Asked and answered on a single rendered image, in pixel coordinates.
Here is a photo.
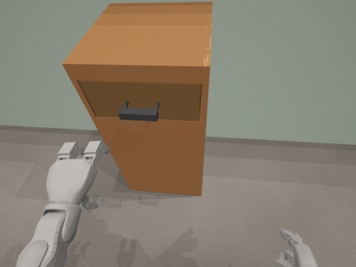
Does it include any drawer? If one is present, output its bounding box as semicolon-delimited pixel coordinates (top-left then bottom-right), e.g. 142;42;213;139
79;81;202;121

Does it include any robot right hand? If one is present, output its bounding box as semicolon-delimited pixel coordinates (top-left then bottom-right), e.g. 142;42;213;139
275;229;319;267

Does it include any handle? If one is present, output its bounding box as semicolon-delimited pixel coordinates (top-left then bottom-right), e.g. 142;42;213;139
118;101;160;121

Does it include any robot left forearm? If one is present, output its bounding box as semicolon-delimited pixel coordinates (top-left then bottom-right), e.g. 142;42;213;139
15;202;82;267

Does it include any cabinet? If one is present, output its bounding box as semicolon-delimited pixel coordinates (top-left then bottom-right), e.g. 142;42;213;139
62;2;212;196

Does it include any robot left hand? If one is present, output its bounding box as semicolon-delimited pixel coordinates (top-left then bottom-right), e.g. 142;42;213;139
46;141;110;212

